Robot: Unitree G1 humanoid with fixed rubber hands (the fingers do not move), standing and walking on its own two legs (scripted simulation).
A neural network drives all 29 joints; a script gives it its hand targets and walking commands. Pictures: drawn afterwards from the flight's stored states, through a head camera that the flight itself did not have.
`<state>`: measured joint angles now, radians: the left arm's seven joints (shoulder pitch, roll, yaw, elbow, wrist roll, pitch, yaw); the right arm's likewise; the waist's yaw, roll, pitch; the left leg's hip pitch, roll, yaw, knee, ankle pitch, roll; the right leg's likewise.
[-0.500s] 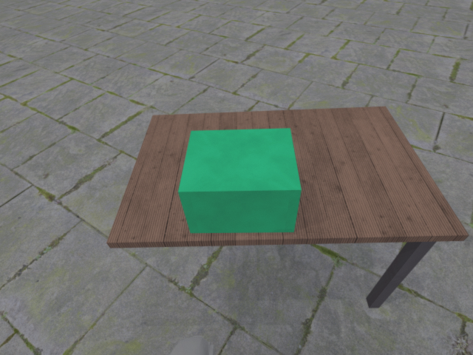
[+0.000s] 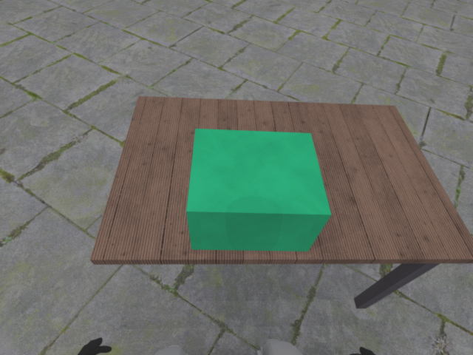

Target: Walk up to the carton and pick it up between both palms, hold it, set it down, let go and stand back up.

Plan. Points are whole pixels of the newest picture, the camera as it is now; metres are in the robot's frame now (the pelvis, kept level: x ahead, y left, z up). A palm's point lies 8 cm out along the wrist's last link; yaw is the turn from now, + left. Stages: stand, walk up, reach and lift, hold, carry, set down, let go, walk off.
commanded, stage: walk up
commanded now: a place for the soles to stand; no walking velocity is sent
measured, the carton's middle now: (252, 190) +0.48 -0.05 -0.08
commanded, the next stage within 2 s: none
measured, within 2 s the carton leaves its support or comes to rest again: neither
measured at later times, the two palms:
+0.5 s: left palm out of the picture +0.08 +0.22 -0.10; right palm out of the picture +0.08 -0.26 -0.09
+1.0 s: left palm out of the picture +0.08 +0.21 -0.10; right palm out of the picture +0.03 -0.34 -0.09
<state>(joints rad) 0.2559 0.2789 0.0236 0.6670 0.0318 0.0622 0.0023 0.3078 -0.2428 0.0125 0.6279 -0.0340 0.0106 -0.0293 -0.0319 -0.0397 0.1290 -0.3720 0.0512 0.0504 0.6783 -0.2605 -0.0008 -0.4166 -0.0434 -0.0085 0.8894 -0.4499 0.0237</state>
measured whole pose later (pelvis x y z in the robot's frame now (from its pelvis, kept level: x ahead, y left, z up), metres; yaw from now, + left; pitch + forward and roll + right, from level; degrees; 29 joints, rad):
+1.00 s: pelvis +0.03 -0.07 +0.02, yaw +1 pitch -1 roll +1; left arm 0.37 0.30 0.07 0.71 0.05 0.04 -0.08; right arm 0.46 -0.26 -0.04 0.79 -0.07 -0.03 -0.03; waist -0.03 -0.04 0.04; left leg -0.16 0.06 -0.02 0.51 -0.33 -0.01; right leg -0.44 -0.07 -0.01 0.79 -0.38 0.02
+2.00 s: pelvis +0.14 -0.08 +0.02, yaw +1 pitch -1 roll -1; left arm 0.33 0.26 0.00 0.71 0.00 0.00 -0.01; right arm 0.24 -0.26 0.02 0.82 0.01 0.03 0.02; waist -0.01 0.00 0.04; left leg -0.32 0.04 0.11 0.53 -0.19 0.04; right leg -0.17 -0.04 0.00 0.53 -0.33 0.04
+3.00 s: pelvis +0.03 -0.03 +0.02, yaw -4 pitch -1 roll +0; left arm 0.45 0.20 0.05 0.86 0.04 0.03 0.01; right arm 0.42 -0.27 -0.07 0.83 -0.01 0.06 0.01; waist 0.02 0.03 0.01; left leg -0.40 -0.01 -0.06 0.86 -0.40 -0.05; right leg -0.19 -0.01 -0.04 0.49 -0.28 -0.03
